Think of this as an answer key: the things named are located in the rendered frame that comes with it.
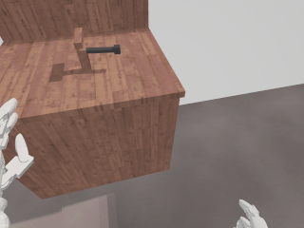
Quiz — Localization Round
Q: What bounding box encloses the left robot forearm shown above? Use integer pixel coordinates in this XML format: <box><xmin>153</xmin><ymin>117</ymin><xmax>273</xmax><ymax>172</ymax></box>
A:
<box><xmin>0</xmin><ymin>197</ymin><xmax>10</xmax><ymax>228</ymax></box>

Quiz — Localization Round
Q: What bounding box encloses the tap lever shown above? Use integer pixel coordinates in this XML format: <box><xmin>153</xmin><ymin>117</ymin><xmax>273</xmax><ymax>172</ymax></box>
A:
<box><xmin>85</xmin><ymin>45</ymin><xmax>121</xmax><ymax>55</ymax></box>

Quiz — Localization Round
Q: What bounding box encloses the left robot hand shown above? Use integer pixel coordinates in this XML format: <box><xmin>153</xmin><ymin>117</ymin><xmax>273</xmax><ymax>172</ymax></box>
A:
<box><xmin>0</xmin><ymin>98</ymin><xmax>34</xmax><ymax>198</ymax></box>

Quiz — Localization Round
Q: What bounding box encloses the counter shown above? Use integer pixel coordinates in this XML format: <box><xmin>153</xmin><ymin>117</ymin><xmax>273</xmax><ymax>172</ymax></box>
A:
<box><xmin>0</xmin><ymin>0</ymin><xmax>186</xmax><ymax>200</ymax></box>

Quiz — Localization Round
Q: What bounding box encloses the right robot hand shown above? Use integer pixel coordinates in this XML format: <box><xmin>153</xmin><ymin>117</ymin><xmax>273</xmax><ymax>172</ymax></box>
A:
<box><xmin>234</xmin><ymin>199</ymin><xmax>268</xmax><ymax>228</ymax></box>

